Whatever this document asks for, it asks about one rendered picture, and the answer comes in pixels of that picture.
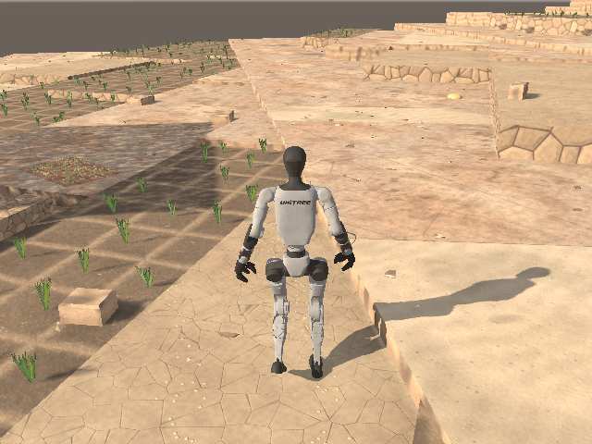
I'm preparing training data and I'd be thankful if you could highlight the robot left upper arm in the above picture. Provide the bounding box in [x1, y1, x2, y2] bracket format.
[249, 187, 276, 239]

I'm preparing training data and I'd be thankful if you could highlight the right robot hand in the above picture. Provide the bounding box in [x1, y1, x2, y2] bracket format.
[334, 253, 355, 271]

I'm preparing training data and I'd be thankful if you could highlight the left robot hand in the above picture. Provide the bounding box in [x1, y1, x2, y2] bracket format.
[234, 260, 256, 283]

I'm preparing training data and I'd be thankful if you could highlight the left robot foot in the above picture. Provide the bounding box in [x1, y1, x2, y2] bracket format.
[271, 359, 287, 374]

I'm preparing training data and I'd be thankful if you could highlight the left robot forearm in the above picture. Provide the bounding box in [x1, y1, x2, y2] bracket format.
[238, 224, 258, 264]

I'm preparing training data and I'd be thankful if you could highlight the right robot forearm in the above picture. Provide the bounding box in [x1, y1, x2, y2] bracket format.
[334, 221, 352, 255]

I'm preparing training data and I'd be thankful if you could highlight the robot right upper arm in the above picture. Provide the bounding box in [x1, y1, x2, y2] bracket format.
[314, 186, 344, 236]

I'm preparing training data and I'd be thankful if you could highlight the left robot thigh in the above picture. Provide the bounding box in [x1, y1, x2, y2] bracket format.
[265, 258, 290, 315]

